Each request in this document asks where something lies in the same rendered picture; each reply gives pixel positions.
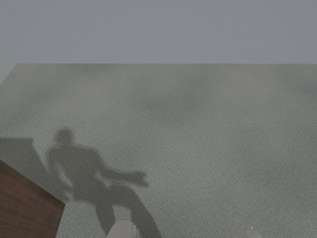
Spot right robot hand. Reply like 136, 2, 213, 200
233, 218, 262, 238

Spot table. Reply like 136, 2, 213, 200
0, 160, 65, 238

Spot robot left thigh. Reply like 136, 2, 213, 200
106, 220, 137, 238

